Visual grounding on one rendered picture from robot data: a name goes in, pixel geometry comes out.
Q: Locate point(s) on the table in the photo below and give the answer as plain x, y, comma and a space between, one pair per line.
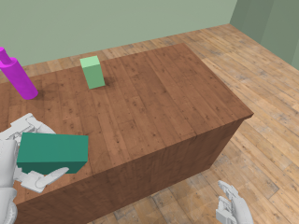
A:
161, 117

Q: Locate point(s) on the robot left forearm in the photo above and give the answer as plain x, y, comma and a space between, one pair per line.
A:
8, 209

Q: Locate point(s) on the robot right hand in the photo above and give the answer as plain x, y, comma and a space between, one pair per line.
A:
234, 212

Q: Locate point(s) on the sponge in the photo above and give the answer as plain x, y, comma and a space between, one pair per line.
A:
47, 152

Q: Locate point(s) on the robot left hand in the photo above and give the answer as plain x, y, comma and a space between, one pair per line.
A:
10, 140

